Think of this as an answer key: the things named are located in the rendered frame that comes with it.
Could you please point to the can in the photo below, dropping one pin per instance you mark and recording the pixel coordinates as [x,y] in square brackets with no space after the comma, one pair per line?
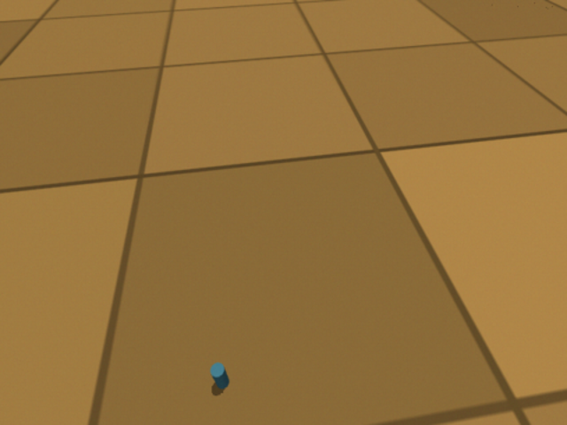
[219,375]

